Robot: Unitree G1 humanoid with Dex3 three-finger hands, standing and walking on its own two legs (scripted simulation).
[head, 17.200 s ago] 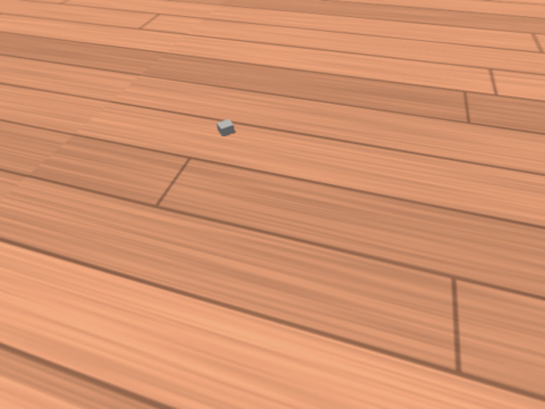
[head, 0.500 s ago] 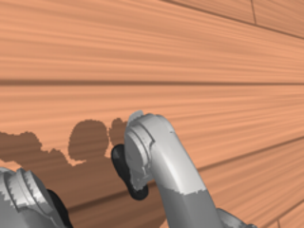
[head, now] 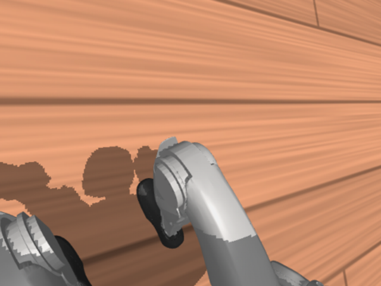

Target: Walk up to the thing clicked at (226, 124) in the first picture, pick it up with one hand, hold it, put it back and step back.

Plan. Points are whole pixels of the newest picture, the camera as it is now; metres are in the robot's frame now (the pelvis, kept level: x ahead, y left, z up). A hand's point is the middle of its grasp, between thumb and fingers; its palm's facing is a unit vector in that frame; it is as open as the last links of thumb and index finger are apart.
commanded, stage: close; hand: left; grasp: from above
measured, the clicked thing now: out of the picture +0.45 +0.32 -0.29
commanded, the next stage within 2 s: settle in 0.32 s
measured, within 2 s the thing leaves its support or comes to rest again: leaves its support in 0.70 s
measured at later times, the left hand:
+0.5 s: hand out of the picture +0.44 +0.31 -0.26, palm faces -0.32 -0.30 -0.90, open 9.8 cm
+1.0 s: hand out of the picture +0.44 +0.34 -0.20, palm faces -0.27 -0.29 -0.92, open 9.7 cm
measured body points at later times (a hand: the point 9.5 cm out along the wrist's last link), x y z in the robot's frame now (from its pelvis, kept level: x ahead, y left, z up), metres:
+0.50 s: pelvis +0.00 +0.00 +0.00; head +0.29 +0.11 +0.32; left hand +0.45 +0.33 -0.21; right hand +0.01 -0.24 -0.04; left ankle +0.07 +0.12 -0.28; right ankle +0.13 -0.12 -0.28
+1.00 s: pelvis +0.01 +0.00 +0.01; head +0.26 +0.10 +0.37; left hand +0.45 +0.35 -0.14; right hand +0.03 -0.25 -0.05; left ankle +0.07 +0.12 -0.28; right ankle +0.13 -0.12 -0.28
